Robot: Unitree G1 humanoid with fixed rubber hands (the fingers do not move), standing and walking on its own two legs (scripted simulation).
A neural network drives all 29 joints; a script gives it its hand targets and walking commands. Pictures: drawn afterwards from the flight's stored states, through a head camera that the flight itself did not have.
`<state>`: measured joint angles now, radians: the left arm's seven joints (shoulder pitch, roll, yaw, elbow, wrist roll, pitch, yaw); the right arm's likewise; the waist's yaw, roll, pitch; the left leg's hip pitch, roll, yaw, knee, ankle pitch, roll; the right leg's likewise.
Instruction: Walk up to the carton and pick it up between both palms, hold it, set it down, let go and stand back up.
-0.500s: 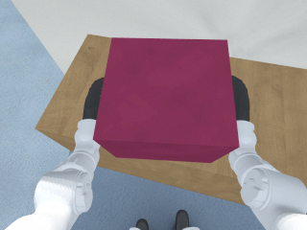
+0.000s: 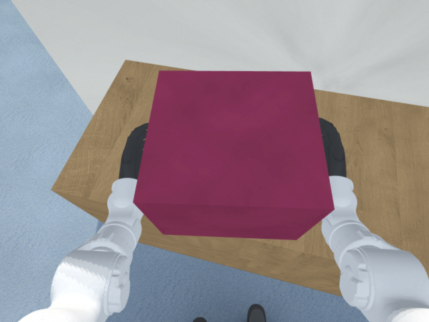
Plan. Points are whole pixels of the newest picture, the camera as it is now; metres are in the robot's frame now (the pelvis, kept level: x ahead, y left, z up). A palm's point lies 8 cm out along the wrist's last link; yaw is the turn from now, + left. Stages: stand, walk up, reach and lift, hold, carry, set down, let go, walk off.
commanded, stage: reach and lift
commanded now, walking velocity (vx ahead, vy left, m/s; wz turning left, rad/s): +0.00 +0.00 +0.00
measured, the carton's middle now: (231, 159) +0.43 -0.01 -0.02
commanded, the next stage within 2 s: none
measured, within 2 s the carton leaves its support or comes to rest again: leaves its support in 0.20 s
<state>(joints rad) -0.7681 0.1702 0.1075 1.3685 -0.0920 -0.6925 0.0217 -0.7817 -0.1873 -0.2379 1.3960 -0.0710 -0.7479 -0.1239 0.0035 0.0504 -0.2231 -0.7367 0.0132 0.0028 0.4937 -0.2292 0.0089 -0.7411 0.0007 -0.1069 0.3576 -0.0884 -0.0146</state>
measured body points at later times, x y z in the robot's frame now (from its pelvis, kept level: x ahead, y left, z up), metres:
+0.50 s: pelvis -0.01 +0.02 +0.01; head -0.02 +0.01 +0.46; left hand +0.38 +0.18 +0.09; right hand +0.37 -0.20 +0.11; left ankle -0.03 +0.11 -0.73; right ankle +0.02 -0.11 -0.73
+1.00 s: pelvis -0.04 +0.00 +0.02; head -0.05 +0.00 +0.47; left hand +0.36 +0.17 +0.13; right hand +0.36 -0.21 +0.13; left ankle -0.03 +0.11 -0.73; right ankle +0.02 -0.11 -0.73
